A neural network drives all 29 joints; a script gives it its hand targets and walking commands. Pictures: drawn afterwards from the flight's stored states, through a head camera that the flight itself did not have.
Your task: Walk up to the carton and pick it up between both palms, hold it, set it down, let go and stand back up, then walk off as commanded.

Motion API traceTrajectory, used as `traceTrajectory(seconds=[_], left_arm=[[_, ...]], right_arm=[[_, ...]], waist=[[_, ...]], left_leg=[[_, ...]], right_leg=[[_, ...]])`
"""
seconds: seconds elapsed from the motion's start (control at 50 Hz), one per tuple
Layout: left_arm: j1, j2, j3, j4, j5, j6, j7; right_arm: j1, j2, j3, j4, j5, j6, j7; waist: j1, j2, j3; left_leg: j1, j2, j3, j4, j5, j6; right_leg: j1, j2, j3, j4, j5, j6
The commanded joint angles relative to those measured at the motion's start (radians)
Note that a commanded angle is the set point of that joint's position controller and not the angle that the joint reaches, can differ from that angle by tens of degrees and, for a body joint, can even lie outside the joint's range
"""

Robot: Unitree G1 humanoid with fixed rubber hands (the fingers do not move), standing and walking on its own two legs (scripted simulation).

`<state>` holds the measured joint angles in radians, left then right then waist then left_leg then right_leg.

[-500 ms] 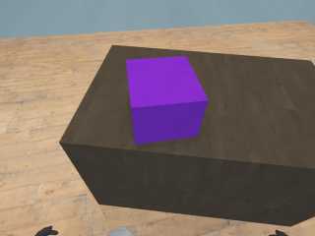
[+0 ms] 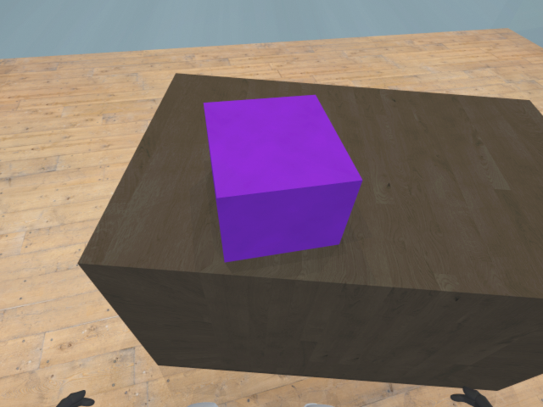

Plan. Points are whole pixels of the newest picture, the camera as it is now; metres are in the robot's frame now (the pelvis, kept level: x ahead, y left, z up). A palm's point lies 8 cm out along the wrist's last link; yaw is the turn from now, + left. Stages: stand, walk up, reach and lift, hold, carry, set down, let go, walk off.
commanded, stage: walk up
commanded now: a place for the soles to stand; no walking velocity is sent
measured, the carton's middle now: (272, 174) +0.53 +0.02 +0.02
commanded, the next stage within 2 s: stand in 1.06 s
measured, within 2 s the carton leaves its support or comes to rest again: neither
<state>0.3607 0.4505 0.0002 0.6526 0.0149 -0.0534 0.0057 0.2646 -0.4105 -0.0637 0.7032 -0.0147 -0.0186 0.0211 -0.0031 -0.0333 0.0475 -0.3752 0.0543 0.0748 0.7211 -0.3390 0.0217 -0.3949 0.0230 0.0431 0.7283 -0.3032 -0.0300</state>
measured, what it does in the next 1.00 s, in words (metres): stands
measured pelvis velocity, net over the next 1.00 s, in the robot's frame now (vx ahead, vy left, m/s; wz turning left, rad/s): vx -0.01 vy -0.01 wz -0.06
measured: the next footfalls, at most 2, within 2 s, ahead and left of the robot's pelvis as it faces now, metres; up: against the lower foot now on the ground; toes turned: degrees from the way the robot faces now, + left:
none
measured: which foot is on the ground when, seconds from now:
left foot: down 0.00-1.00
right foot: down 0.00-1.00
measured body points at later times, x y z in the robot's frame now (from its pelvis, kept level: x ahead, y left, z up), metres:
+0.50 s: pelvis +0.02 +0.00 +0.00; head +0.03 +0.01 +0.45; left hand +0.11 +0.32 -0.09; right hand +0.17 -0.32 -0.07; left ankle +0.04 +0.13 -0.71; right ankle +0.05 -0.11 -0.71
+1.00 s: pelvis -0.01 -0.01 +0.00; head +0.00 -0.01 +0.45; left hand +0.10 +0.31 -0.09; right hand +0.09 -0.34 -0.09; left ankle +0.01 +0.11 -0.72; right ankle +0.05 -0.11 -0.71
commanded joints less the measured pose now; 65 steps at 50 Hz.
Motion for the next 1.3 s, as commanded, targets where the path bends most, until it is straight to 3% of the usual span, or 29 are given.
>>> traceTrajectory(seconds=[0.0,0.04,0.12,0.22,0.28,0.36,0.52,0.56,0.58,0.62,0.66,0.7,0.74,0.76,0.84,0.86,0.9,0.94,0.96,0.98,1.0,1.04,1.08,1.1,1.12,1.14,1.18,1.24,1.28], left_arm=[[-0.025,0.138,0.056,0.019,-0.009,-0.017,0.007],[0.024,0.149,0.057,0.051,-0.005,-0.012,0.012],[-0.035,0.209,0.066,0.035,0.003,-0.038,0.012],[-0.046,0.178,0.053,0.045,-0.003,-0.034,0.016],[-0.035,0.186,0.054,0.038,-0.001,-0.038,0.019],[-0.039,0.166,0.046,0.038,-0.002,-0.034,0.020],[-0.050,0.183,0.062,0.037,0.006,-0.032,0.020],[-0.059,0.202,0.073,0.009,0.016,-0.005,0.005],[-0.073,0.188,0.077,0.011,0.015,0.007,0.002],[-0.003,0.186,0.085,0.002,0.012,0.020,0.005],[0.035,0.177,0.090,-0.014,0.015,0.021,0.004],[0.077,0.203,0.109,0.006,0.023,0.019,0.001],[0.003,0.270,0.111,0.000,0.022,0.016,-0.002],[-0.025,0.278,0.117,-0.016,0.022,0.014,-0.003],[-0.098,0.241,0.097,-0.034,0.028,0.023,0.002],[-0.081,0.212,0.090,-0.021,0.022,0.018,0.008],[-0.111,0.177,0.071,-0.041,0.003,0.025,0.001],[-0.094,0.080,0.058,-0.035,-0.011,0.033,-0.004],[-0.102,0.163,0.084,-0.021,0.009,0.041,-0.001],[-0.082,0.195,0.095,-0.009,0.009,0.047,-0.003],[-0.053,0.187,0.093,-0.005,0.005,0.045,-0.008],[-0.038,0.156,0.088,0.008,0.000,0.031,-0.016],[0.034,0.164,0.098,0.042,0.009,0.017,-0.012],[0.012,0.166,0.095,0.034,0.017,0.006,-0.004],[-0.040,0.216,0.096,0.018,0.026,-0.004,-0.001],[-0.076,0.235,0.089,0.012,0.015,-0.009,-0.002],[-0.145,0.211,0.081,0.009,0.019,-0.001,-0.004],[-0.164,0.141,0.054,0.002,0.003,0.003,-0.015],[-0.109,0.143,0.059,0.020,0.005,0.003,-0.014]], right_arm=[[-0.057,-0.252,-0.057,-0.026,-0.015,-0.045,-0.016],[-0.113,-0.252,-0.049,-0.009,-0.012,-0.034,-0.011],[-0.086,-0.186,-0.037,-0.018,-0.006,-0.021,-0.007],[-0.119,-0.212,-0.042,-0.012,-0.003,-0.030,-0.011],[-0.138,-0.200,-0.034,-0.010,-0.002,-0.023,-0.007],[-0.121,-0.210,-0.039,-0.005,-0.004,-0.026,-0.009],[-0.177,-0.212,-0.036,-0.007,0.004,-0.014,-0.003],[-0.138,-0.259,-0.051,0.003,0.009,-0.022,-0.023],[-0.079,-0.286,-0.057,0.028,0.007,-0.027,-0.033],[-0.074,-0.291,-0.068,-0.001,0.015,-0.024,-0.039],[-0.110,-0.284,-0.068,-0.024,0.008,-0.016,-0.041],[-0.157,-0.272,-0.056,-0.025,0.008,-0.009,-0.042],[-0.161,-0.203,-0.046,-0.029,0.024,0.010,-0.044],[-0.164,-0.192,-0.035,-0.023,0.019,0.011,-0.047],[-0.059,-0.207,-0.048,-0.002,0.025,-0.002,-0.050],[-0.055,-0.194,-0.046,0.006,0.015,-0.004,-0.043],[-0.004,-0.166,-0.041,0.028,-0.001,-0.027,-0.040],[-0.034,-0.269,-0.062,0.013,-0.031,-0.048,-0.050],[-0.054,-0.349,-0.086,0.012,-0.020,-0.051,-0.049],[-0.052,-0.332,-0.080,0.014,-0.018,-0.051,-0.049],[-0.073,-0.295,-0.070,0.007,-0.012,-0.051,-0.053],[-0.074,-0.271,-0.055,0.009,-0.012,-0.050,-0.042],[-0.078,-0.254,-0.049,-0.010,-0.016,-0.035,-0.029],[-0.049,-0.217,-0.038,0.005,-0.015,-0.029,-0.026],[-0.052,-0.158,-0.022,0.001,0.001,-0.022,-0.023],[-0.042,-0.164,-0.027,0.007,0.009,-0.009,-0.025],[-0.028,-0.189,-0.028,0.017,0.001,-0.013,-0.020],[-0.014,-0.225,-0.039,0.031,-0.009,-0.042,-0.020],[-0.048,-0.244,-0.038,0.022,-0.018,-0.045,-0.024]], waist=[[-0.007,0.134,-0.096],[0.025,0.140,-0.057],[-0.022,0.020,-0.051],[-0.018,0.067,-0.084],[-0.016,0.087,-0.120],[-0.019,0.077,-0.135],[-0.012,0.070,-0.102],[-0.019,0.024,-0.046],[-0.036,0.088,-0.076],[-0.013,0.123,-0.134],[0.012,0.148,-0.124],[0.045,0.080,-0.057],[0.012,-0.176,0.045],[0.020,-0.138,0.027],[-0.008,-0.225,-0.023],[-0.008,-0.137,-0.055],[-0.048,-0.125,-0.137],[-0.019,0.117,-0.111],[-0.008,0.152,-0.036],[-0.011,0.095,0.015],[0.015,0.019,0.026],[0.015,0.127,-0.016],[0.026,0.176,-0.025],[0.016,0.152,-0.039],[-0.005,-0.054,-0.038],[-0.013,-0.131,-0.022],[-0.028,-0.084,0.017],[-0.042,-0.025,-0.046],[0.002,0.037,-0.066]], left_leg=[[0.134,0.221,-0.320,-0.316,-0.238,0.116],[0.034,0.232,-0.260,-0.302,-0.255,0.129],[0.069,0.063,-0.110,-0.107,-0.169,0.041],[0.110,0.142,-0.171,-0.165,-0.074,0.074],[0.152,0.095,-0.111,-0.102,0.001,0.046],[0.166,0.135,-0.138,-0.142,0.034,0.070],[0.122,0.101,-0.121,-0.154,-0.150,0.059],[0.134,0.159,-0.189,-0.168,-0.025,0.094],[0.171,0.216,-0.228,-0.182,0.140,0.133],[0.202,0.316,-0.257,-0.145,0.388,0.217],[0.117,0.330,-0.227,-0.111,0.424,0.220],[-0.039,0.242,-0.168,-0.051,0.195,0.145],[-0.106,-0.037,-0.001,0.190,-0.180,0.021],[-0.123,-0.055,-0.035,0.231,-0.280,0.022],[-0.077,-0.048,-0.056,0.212,-0.192,0.042],[-0.026,-0.033,-0.070,0.128,-0.165,0.038],[0.196,-0.051,-0.062,-0.193,-0.027,0.044],[0.298,0.228,-0.431,-0.348,-0.141,0.135],[0.139,0.380,-0.548,-0.382,-0.121,0.231],[0.069,0.417,-0.545,-0.379,-0.076,0.285],[0.060,0.360,-0.444,-0.331,0.015,0.265],[0.028,0.211,-0.249,-0.233,0.178,0.176],[-0.070,0.126,-0.134,-0.173,0.002,0.103],[-0.072,0.107,-0.118,-0.122,0.004,0.074],[-0.111,0.035,-0.081,0.005,-0.112,0.030],[-0.045,-0.022,-0.080,0.036,-0.206,0.017],[0.050,-0.024,-0.102,-0.012,-0.171,0.035],[0.182,0.074,-0.187,-0.220,-0.132,0.055],[0.099,0.132,-0.246,-0.275,-0.214,0.087]], right_leg=[[-0.083,-0.019,0.057,-0.030,0.009,-0.015],[0.014,-0.025,-0.005,-0.064,-0.103,-0.016],[-0.060,-0.142,0.284,-0.234,-0.030,-0.073],[-0.036,-0.065,0.124,-0.128,0.166,-0.043],[-0.044,-0.113,0.213,-0.182,0.142,-0.070],[-0.030,-0.079,0.156,-0.118,0.204,-0.050],[-0.036,-0.092,0.191,-0.186,0.069,-0.073],[-0.108,-0.061,0.155,-0.080,0.235,-0.056],[-0.098,-0.030,0.084,0.013,0.245,-0.034],[-0.080,-0.025,0.022,0.135,0.101,-0.012],[-0.030,-0.049,0.007,0.125,-0.097,-0.006],[0.044,-0.058,0.085,-0.018,0.054,-0.044],[-0.050,-0.211,0.475,-0.320,0.129,-0.148],[-0.031,-0.253,0.538,-0.338,0.132,-0.210],[0.049,-0.214,0.418,-0.253,0.299,-0.214],[0.063,-0.227,0.421,-0.237,0.263,-0.199],[0.001,-0.153,0.302,-0.152,0.238,-0.122],[-0.212,-0.016,0.144,0.028,-0.022,-0.013],[-0.197,0.003,0.046,0.182,-0.254,0.008],[-0.177,-0.034,0.073,0.250,-0.273,0.011],[-0.142,-0.042,0.052,0.221,-0.234,-0.007],[-0.005,-0.051,0.012,0.057,-0.182,-0.009],[0.168,0.016,-0.029,-0.111,-0.017,-0.018],[0.181,-0.023,0.061,-0.166,0.017,-0.039],[0.128,-0.168,0.367,-0.293,-0.060,-0.075],[0.017,-0.257,0.497,-0.362,-0.263,-0.135],[-0.095,-0.223,0.437,-0.391,-0.460,-0.144],[-0.112,-0.082,0.204,-0.233,-0.153,-0.055],[-0.026,-0.058,0.159,-0.164,-0.085,-0.045]])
